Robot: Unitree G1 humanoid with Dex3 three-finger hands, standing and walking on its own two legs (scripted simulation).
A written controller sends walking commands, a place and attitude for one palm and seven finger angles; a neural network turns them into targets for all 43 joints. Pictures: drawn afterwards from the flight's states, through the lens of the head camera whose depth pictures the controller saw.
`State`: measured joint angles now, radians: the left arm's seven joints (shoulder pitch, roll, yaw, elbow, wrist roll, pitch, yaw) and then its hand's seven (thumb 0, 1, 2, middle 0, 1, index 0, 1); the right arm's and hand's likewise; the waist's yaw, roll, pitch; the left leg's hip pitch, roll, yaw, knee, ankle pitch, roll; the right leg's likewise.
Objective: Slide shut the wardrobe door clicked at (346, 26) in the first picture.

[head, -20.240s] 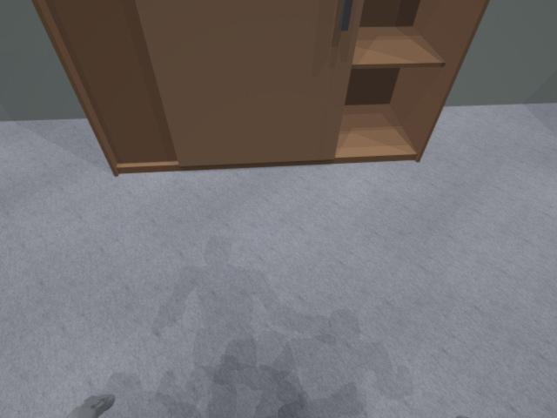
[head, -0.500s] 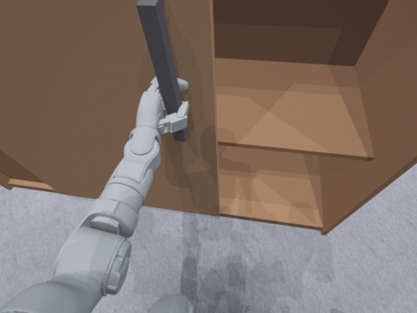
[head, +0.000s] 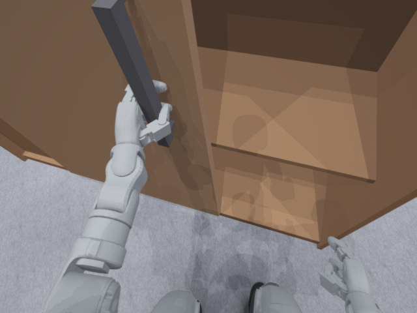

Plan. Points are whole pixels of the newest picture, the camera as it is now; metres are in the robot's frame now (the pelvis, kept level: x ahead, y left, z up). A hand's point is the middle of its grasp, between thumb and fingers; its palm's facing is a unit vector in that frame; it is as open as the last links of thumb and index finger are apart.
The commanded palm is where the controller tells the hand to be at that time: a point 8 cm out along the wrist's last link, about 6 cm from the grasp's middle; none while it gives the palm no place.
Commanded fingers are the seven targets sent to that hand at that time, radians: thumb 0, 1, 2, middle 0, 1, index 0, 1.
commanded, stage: step sideways, sliding the door along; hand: left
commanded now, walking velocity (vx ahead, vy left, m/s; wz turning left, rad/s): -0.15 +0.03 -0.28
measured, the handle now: (150, 84) +0.46 +0.16 +0.14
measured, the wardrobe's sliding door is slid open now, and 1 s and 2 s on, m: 0.45 0.23 0.01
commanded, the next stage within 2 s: none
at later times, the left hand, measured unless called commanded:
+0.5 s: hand (227, 141) +0.38 +0.01 +0.09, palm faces -0.06 -0.99 -0.08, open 6.4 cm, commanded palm +0.35 +0.00 +0.09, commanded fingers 0.00 0.90 0.90 -0.45 -1.40 -0.45 -1.40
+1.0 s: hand (279, 154) +0.36 -0.07 +0.09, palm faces -0.09 -0.99 -0.09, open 6.4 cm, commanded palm +0.33 -0.09 +0.09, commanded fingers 0.00 0.90 0.90 -0.45 -1.40 -0.45 -1.40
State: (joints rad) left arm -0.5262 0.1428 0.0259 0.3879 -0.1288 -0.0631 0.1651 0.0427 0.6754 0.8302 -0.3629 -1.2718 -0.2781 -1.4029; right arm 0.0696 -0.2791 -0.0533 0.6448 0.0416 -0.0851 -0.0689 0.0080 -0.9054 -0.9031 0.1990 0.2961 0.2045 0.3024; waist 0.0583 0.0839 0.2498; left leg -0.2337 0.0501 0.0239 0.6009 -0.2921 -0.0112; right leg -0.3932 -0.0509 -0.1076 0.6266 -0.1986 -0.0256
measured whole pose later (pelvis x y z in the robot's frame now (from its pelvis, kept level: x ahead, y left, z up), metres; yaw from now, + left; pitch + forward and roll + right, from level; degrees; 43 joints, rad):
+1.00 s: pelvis -0.03 -0.11 +0.00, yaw -11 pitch -2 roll +0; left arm -0.36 0.10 -0.06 0.19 -0.06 -0.08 0.16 0.03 0.73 0.77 -0.31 -1.38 -0.20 -1.40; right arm 0.10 -0.21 -0.04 0.59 0.02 -0.04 0.01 0.01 -0.90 -0.90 0.20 0.30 0.20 0.30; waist 0.08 0.04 0.24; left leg -0.27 0.19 0.13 0.57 -0.25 -0.09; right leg -0.39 0.00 0.00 0.89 -0.41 0.00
